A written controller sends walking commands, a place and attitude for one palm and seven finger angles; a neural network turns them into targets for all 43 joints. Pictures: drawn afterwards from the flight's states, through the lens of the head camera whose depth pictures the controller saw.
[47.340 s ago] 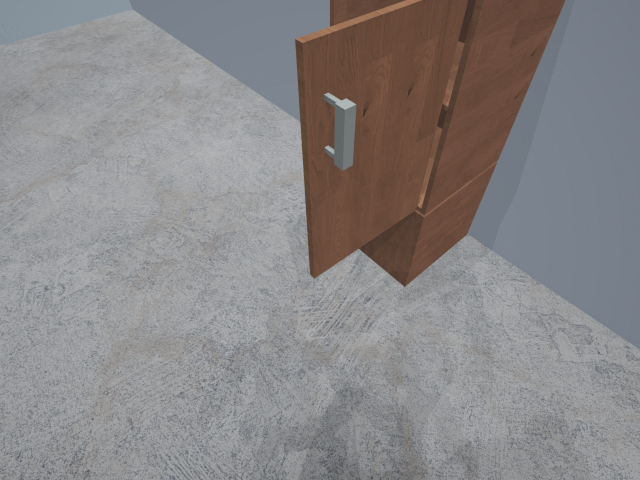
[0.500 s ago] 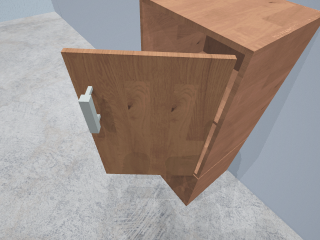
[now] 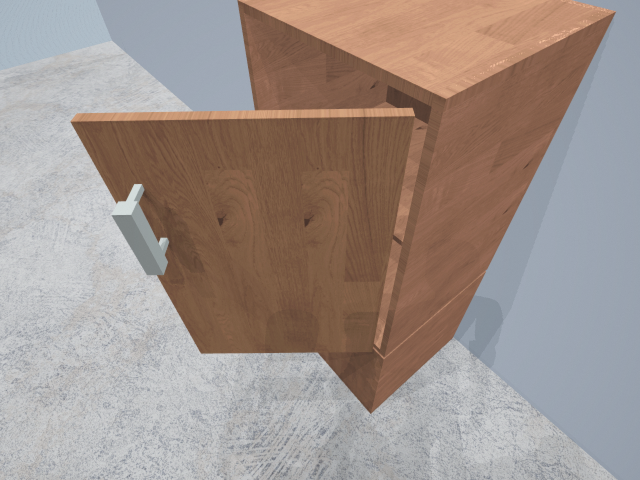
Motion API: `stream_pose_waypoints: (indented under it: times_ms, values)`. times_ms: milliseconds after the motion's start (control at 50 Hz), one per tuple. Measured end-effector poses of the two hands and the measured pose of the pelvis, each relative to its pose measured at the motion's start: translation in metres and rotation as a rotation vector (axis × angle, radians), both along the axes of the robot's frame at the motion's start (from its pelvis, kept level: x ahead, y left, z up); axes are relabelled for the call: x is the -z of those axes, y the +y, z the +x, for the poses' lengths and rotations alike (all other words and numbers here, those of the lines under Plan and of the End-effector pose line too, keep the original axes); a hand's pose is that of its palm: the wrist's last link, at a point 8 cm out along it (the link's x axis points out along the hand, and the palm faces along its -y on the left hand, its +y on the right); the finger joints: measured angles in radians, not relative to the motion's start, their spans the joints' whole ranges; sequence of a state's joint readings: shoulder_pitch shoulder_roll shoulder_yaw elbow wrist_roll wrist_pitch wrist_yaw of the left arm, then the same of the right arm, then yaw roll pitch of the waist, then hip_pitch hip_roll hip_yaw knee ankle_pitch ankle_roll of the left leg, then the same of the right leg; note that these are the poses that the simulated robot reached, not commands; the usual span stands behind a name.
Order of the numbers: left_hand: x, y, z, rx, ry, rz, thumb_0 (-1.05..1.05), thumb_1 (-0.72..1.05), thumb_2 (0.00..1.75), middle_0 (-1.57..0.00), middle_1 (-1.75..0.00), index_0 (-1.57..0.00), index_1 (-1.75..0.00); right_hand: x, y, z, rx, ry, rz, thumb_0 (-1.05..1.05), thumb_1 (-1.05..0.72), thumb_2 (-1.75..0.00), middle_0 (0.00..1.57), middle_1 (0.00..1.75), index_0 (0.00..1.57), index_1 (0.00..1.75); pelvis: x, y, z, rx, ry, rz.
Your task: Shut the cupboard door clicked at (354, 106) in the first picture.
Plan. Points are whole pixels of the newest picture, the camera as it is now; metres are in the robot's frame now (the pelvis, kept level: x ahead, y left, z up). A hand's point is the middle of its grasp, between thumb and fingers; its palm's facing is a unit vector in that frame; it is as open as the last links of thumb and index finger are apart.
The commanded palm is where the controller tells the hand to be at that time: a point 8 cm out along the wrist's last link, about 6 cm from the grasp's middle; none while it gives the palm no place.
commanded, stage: come to a stop and stand still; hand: left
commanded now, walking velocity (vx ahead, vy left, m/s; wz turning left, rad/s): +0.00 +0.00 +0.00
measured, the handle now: (147, 229) +0.40 +0.27 +0.09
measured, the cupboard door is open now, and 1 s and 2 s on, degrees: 51 51 51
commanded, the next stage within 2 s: look again from close up in 0.50 s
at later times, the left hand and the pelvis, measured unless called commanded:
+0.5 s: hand out of the picture +0.01 +0.14 -0.17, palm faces +0.03 -0.98 -0.20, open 7.3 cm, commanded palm none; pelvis +0.02 -0.03 +0.00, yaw +1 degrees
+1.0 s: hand out of the picture +0.01 +0.14 -0.17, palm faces +0.04 -0.98 -0.19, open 7.3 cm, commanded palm none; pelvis +0.02 -0.03 +0.00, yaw +1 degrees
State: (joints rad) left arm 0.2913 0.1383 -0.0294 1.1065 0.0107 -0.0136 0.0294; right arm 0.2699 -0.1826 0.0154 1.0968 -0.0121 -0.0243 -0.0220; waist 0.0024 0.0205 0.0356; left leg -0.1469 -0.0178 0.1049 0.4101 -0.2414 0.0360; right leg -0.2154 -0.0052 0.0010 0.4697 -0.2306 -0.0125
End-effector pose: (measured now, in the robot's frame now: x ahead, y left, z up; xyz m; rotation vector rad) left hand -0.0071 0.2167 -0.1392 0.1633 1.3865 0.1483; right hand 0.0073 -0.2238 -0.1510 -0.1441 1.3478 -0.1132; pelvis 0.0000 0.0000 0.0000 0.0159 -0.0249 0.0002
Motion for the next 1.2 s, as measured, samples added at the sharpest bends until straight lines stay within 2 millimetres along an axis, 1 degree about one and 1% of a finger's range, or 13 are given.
stream_pose_waypoints:
  times_ms: [240, 440, 600, 760, 960, 1200]
  values:
    - [0.0, -0.016, 0.011, -0.006, 0.01, 0.003, 0.01, 0.92, 0.9, -0.2, -0.3, -0.2, -0.3, 0.0, -0.009, -0.011, 0.012, 0.08, 0.015, 0.0, -0.91, -0.9, 0.2, 0.3, 0.2, 0.3, -0.001, -0.019, 0.009, -0.007, 0.007, -0.001]
    - [0.002, -0.025, 0.016, -0.017, 0.016, -0.001, 0.01, 0.92, 0.9, -0.2, -0.3, -0.2, -0.3, -0.001, -0.012, -0.005, 0.015, 0.091, 0.018, 0.0, -0.91, -0.9, 0.2, 0.3, 0.2, 0.3, -0.002, -0.027, 0.017, -0.01, 0.009, -0.003]
    - [0.002, -0.028, 0.017, -0.024, 0.018, -0.004, 0.01, 0.92, 0.9, -0.2, -0.3, -0.2, -0.3, -0.001, -0.014, 0.006, 0.01, 0.074, 0.014, 0.0, -0.91, -0.9, 0.2, 0.3, 0.2, 0.3, -0.002, -0.03, 0.021, -0.011, 0.007, -0.004]
    - [0.003, -0.03, 0.016, -0.032, 0.026, -0.011, 0.01, 0.92, 0.9, -0.2, -0.3, -0.2, -0.3, -0.003, -0.017, 0.01, 0.005, 0.071, 0.005, 0.0, -0.91, -0.9, 0.2, 0.3, 0.2, 0.3, -0.002, -0.03, 0.023, -0.012, 0.009, -0.004]
    - [0.003, -0.031, 0.016, -0.036, 0.027, -0.014, 0.01, 0.92, 0.9, -0.2, -0.3, -0.2, -0.3, -0.003, -0.015, 0.01, 0.006, 0.072, 0.005, 0.0, -0.91, -0.9, 0.2, 0.3, 0.2, 0.3, -0.002, -0.03, 0.025, -0.013, 0.007, -0.004]
    - [0.004, -0.029, 0.013, -0.045, 0.024, -0.018, 0.01, 0.92, 0.9, -0.2, -0.3, -0.2, -0.3, -0.004, -0.01, 0.005, 0.006, 0.083, 0.009, 0.0, -0.91, -0.9, 0.2, 0.3, 0.2, 0.3, -0.003, -0.028, 0.023, -0.017, 0.006, -0.005]
